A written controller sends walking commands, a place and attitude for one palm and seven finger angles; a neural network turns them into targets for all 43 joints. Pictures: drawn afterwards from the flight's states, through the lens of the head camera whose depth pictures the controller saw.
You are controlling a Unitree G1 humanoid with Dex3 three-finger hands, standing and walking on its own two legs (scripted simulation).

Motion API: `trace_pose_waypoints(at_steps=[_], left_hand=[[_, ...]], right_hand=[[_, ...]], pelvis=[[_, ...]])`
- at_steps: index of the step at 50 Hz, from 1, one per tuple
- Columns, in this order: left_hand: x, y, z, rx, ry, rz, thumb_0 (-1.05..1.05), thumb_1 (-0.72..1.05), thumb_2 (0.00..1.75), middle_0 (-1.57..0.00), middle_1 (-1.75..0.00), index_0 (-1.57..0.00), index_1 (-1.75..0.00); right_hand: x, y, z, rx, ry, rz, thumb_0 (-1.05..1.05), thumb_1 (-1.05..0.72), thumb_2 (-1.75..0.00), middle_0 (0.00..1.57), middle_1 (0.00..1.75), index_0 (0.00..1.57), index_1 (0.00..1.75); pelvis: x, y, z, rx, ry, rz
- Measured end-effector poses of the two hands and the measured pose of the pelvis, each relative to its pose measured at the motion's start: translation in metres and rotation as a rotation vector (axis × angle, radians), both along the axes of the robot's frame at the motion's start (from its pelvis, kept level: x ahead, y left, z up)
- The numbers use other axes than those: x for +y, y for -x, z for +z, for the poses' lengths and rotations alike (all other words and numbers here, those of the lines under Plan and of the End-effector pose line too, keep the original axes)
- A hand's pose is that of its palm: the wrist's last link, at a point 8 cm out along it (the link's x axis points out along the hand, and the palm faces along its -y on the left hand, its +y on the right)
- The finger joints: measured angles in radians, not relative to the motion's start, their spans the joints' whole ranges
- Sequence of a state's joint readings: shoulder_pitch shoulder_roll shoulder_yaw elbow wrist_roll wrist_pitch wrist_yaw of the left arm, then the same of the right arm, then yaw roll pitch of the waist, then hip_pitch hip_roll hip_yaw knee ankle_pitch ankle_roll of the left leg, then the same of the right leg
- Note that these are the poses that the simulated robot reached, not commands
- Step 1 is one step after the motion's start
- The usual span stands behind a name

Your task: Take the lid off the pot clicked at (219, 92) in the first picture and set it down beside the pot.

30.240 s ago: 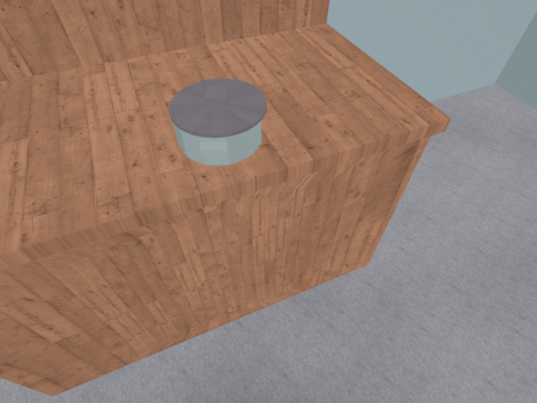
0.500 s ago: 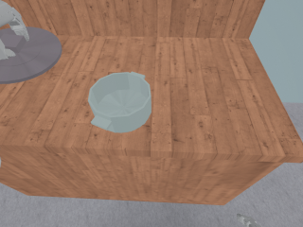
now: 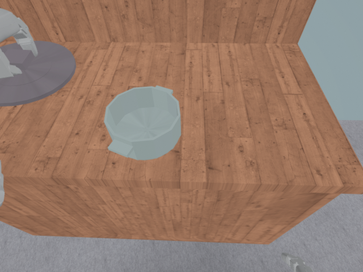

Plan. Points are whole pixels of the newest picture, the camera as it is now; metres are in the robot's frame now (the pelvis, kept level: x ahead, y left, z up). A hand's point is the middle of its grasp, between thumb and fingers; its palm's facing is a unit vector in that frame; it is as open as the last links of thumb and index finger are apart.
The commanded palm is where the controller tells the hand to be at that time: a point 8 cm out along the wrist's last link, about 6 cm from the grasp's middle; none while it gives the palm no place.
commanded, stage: lower the lid onto the table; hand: left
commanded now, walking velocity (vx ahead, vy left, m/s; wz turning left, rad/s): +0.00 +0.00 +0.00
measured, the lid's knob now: (16, 59) +0.47 +0.33 +0.23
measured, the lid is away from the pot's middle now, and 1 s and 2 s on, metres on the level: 0.22 0.22 0.22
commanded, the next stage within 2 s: none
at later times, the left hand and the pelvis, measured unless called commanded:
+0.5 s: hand (13, 80) +0.43 +0.33 +0.21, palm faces -0.28 -0.07 -0.96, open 8.1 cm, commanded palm +0.43 +0.33 +0.28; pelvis +0.00 +0.00 +0.00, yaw +0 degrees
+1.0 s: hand (26, 90) +0.44 +0.33 +0.17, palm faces -0.34 -0.08 -0.94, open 8.0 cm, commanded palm +0.44 +0.32 +0.24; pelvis +0.01 +0.01 +0.00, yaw +0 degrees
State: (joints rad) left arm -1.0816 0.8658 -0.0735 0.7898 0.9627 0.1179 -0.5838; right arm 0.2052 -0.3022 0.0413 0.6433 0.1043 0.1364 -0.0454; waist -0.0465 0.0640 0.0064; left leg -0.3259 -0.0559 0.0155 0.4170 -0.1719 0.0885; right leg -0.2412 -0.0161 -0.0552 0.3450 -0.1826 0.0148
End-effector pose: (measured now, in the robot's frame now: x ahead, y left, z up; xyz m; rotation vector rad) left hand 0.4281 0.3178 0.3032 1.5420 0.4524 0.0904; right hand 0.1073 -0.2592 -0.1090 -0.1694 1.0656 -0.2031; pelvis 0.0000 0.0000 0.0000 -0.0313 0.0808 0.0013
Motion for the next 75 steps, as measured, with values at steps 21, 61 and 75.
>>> trace_pose_waypoints(at_steps=[21, 61, 75], left_hand=[[0.010, 0.002, -0.033, 0.047, 0.038, -0.022, -0.03, 0.17, 0.99, -0.90, -0.95, -0.63, -0.80], [0.014, -0.008, -0.092, 0.137, 0.078, -0.118, -0.03, 0.18, 0.99, -0.89, -0.95, -0.62, -0.80], [0.015, -0.008, -0.113, 0.188, 0.112, -0.139, -0.03, 0.18, 0.99, -0.89, -0.95, -0.62, -0.80]], right_hand=[[-0.005, 0.013, 0.004, 0.023, 0.034, -0.017, 0.01, -0.91, -0.90, 0.20, 0.30, 0.21, 0.30], [0.004, 0.022, 0.003, 0.062, 0.038, -0.038, 0.01, -0.91, -0.90, 0.20, 0.30, 0.21, 0.30], [0.004, 0.026, 0.003, 0.079, 0.065, -0.032, 0.01, -0.91, -0.90, 0.20, 0.30, 0.21, 0.30]], pelvis=[[0.002, 0.001, -0.001, -0.001, 0.004, 0.001], [0.014, -0.004, -0.003, 0.029, 0.014, 0.002], [0.015, -0.003, -0.004, 0.034, 0.016, 0.006]])
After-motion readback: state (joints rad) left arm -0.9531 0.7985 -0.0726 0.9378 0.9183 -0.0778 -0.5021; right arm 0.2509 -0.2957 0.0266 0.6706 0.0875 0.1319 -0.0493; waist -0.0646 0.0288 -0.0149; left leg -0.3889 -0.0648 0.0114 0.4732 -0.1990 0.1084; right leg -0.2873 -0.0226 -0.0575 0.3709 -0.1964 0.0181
